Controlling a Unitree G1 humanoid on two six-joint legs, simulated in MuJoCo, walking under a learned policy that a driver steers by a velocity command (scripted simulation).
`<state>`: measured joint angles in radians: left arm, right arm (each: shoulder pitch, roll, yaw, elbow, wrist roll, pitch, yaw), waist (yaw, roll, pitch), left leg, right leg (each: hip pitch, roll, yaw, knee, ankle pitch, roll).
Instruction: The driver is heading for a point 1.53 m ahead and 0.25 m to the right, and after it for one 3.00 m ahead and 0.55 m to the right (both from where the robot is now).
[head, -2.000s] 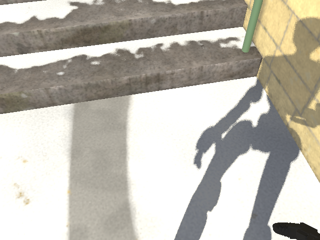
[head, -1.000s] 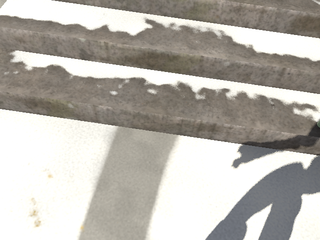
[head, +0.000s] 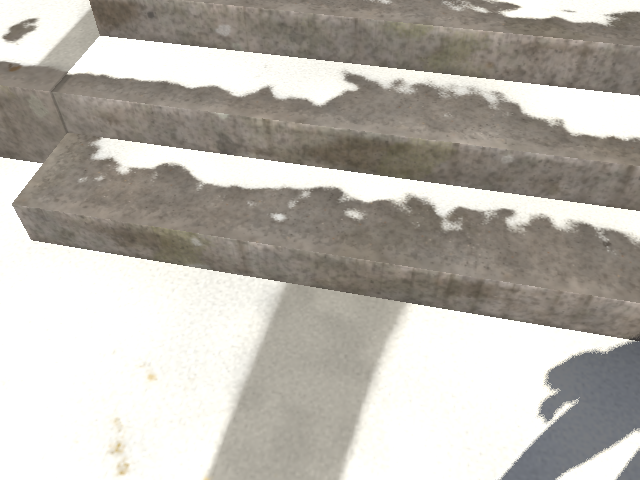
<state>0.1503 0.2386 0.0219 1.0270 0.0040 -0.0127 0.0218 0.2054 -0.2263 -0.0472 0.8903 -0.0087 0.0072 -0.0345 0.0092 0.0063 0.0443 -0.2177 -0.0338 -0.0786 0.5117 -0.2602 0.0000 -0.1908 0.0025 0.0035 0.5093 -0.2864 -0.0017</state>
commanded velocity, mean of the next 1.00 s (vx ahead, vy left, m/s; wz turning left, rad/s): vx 0.00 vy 0.00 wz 0.00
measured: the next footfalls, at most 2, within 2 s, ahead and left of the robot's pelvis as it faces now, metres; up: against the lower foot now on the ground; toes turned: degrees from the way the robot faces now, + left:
right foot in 1.72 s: +0.46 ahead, -0.10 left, +0.00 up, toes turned -2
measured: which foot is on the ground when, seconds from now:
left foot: down 0.00-1.00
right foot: down 0.00-1.00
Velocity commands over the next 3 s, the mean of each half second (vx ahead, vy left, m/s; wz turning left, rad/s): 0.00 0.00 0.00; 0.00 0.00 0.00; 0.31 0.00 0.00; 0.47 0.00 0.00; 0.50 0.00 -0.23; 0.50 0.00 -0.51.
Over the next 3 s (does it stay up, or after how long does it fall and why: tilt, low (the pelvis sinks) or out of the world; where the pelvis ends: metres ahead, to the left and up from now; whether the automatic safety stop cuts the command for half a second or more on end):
stays up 0.86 -0.06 0.00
